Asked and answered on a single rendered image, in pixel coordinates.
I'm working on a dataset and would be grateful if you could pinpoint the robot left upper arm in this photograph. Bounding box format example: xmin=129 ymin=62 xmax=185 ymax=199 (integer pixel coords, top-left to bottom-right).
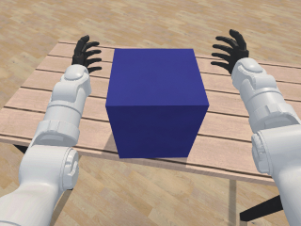
xmin=0 ymin=144 xmax=79 ymax=226

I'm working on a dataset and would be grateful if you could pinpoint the robot right upper arm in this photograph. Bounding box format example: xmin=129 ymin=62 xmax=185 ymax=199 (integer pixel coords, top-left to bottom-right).
xmin=251 ymin=124 xmax=301 ymax=226

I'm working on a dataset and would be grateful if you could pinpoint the table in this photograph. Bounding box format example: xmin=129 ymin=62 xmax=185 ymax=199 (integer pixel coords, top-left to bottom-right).
xmin=0 ymin=40 xmax=301 ymax=222

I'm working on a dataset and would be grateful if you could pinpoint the carton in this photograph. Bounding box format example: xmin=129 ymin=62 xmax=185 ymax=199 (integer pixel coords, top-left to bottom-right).
xmin=105 ymin=48 xmax=210 ymax=159

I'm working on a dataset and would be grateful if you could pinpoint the robot right forearm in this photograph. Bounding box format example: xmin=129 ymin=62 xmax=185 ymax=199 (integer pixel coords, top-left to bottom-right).
xmin=231 ymin=57 xmax=301 ymax=134

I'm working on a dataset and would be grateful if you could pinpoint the robot left forearm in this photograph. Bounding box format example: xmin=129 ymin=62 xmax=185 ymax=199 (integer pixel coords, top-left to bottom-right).
xmin=18 ymin=64 xmax=92 ymax=184

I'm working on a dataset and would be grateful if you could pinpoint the robot left hand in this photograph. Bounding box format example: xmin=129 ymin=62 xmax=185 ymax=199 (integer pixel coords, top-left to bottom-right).
xmin=71 ymin=35 xmax=102 ymax=73

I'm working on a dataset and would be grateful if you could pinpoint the robot right hand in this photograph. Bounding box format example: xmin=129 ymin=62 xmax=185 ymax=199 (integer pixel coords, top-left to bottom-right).
xmin=211 ymin=29 xmax=249 ymax=75

